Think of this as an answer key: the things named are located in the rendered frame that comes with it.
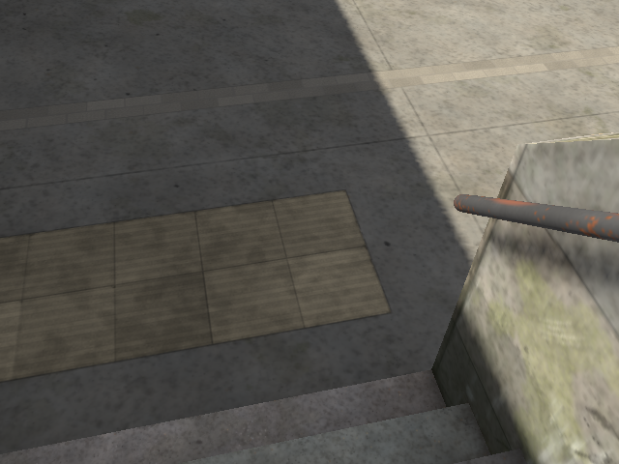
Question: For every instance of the stairs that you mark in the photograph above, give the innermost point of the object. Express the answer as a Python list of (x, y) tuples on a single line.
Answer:
[(398, 420)]

